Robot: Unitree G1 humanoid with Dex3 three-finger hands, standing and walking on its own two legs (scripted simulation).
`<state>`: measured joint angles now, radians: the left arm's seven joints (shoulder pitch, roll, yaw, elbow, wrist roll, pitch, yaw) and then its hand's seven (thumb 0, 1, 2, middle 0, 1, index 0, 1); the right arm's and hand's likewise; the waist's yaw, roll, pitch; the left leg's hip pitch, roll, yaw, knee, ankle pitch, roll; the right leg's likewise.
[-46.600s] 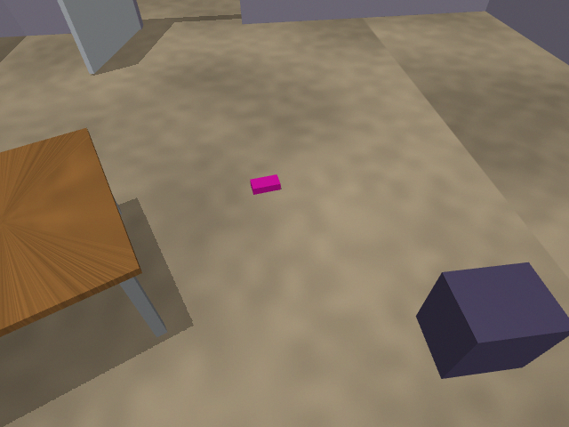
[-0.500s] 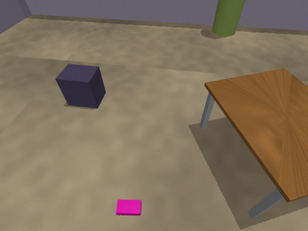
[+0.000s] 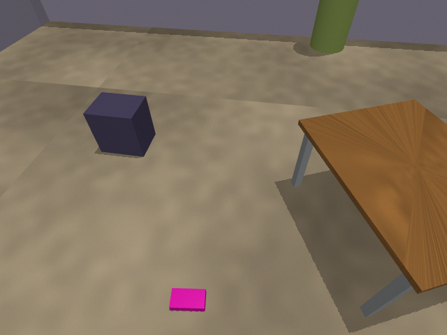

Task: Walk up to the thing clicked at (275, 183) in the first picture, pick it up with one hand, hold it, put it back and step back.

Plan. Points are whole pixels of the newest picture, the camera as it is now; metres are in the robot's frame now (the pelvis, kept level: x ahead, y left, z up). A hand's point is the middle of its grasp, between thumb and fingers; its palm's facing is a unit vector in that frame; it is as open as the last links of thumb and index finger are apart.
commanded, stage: stand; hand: left
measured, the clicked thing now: (188, 299) +0.42 +0.18 -0.76
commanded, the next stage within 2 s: none
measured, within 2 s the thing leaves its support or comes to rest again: neither
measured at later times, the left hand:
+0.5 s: hand out of the picture +0.08 +0.25 -0.16, palm faces -0.03 -0.94 -0.34, open 7.4 cm
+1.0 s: hand out of the picture +0.08 +0.25 -0.16, palm faces -0.02 -0.94 -0.34, open 7.4 cm
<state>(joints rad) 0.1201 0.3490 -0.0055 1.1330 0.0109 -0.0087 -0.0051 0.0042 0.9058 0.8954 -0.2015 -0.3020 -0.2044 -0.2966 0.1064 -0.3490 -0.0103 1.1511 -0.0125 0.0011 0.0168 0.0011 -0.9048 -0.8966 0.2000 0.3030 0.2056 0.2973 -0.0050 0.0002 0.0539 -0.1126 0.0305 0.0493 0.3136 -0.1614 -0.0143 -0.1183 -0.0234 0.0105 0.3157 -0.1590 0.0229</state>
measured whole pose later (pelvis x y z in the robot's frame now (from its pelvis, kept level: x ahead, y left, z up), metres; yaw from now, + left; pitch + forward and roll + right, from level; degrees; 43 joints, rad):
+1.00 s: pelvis +0.01 +0.00 +0.00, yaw +1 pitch -2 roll +0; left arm 0.12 0.35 -0.01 1.12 0.01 -0.01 0.00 0.00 0.91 0.90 -0.20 -0.30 -0.20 -0.30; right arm 0.10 -0.35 0.00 1.13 -0.01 0.00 0.01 0.00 -0.90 -0.90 0.20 0.30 0.21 0.30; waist 0.00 0.00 0.05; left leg -0.10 0.02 0.04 0.32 -0.18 -0.01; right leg -0.10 -0.03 0.00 0.31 -0.18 0.03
